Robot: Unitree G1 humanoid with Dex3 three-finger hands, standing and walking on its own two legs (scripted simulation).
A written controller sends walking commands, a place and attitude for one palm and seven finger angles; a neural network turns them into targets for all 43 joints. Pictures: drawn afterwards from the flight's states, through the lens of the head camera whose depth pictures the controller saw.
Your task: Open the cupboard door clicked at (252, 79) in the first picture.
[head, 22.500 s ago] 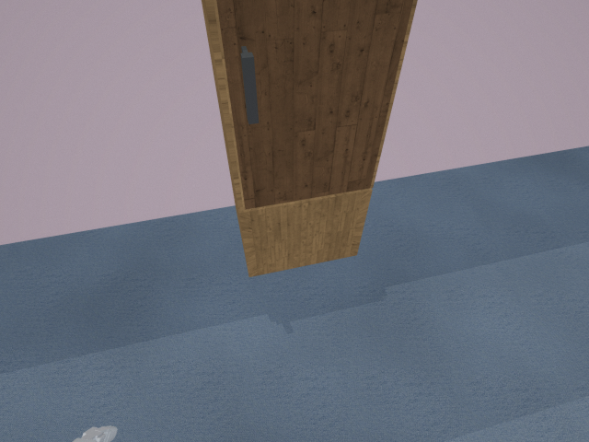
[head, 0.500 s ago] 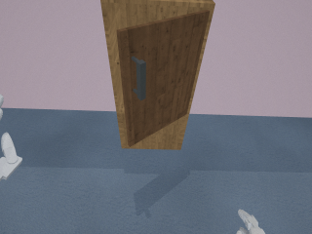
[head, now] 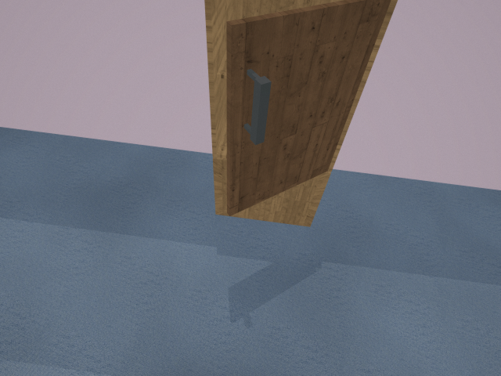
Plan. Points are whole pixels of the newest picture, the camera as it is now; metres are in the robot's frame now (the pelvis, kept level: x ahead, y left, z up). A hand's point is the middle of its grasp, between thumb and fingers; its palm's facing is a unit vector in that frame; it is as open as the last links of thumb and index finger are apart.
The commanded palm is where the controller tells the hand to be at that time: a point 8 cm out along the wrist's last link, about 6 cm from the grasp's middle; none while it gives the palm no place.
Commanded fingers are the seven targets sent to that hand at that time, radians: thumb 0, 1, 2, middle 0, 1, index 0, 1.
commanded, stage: let the arm hang, fingers relaxed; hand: left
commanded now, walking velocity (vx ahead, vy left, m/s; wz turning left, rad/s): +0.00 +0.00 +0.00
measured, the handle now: (254, 107) +0.63 +0.04 +0.08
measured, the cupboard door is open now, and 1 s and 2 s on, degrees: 38 38 38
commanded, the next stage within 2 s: look to check the result in 0.74 s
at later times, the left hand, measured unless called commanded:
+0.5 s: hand out of the picture +0.01 +0.18 -0.17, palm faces +0.02 -0.98 -0.19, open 7.3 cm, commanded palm none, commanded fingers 0.00 0.90 0.90 -0.20 -0.30 -0.20 -0.30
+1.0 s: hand out of the picture +0.01 +0.18 -0.16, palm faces +0.02 -0.98 -0.19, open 7.3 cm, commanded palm none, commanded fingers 0.00 0.90 0.90 -0.20 -0.30 -0.20 -0.30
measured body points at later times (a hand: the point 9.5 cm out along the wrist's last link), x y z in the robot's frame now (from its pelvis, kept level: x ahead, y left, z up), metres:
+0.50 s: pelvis +0.01 +0.02 +0.01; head +0.02 +0.01 +0.46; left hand +0.01 +0.23 -0.15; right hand -0.01 -0.17 -0.16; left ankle +0.03 +0.12 -0.73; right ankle +0.03 -0.08 -0.73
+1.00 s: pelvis +0.02 +0.02 +0.01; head +0.03 +0.01 +0.46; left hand +0.01 +0.23 -0.15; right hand -0.01 -0.18 -0.16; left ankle +0.03 +0.12 -0.73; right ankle +0.03 -0.08 -0.73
